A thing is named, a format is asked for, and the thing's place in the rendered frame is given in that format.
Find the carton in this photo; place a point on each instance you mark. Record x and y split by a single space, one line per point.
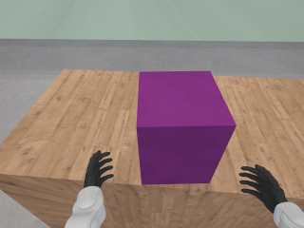
183 126

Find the left robot hand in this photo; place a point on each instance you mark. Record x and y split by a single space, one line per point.
93 171

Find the right robot forearm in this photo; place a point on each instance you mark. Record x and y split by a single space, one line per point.
288 215

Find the pedestal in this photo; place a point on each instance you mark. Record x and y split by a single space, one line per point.
43 160

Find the right robot hand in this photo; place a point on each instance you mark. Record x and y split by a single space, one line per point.
268 189

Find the left robot forearm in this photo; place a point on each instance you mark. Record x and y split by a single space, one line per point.
88 210

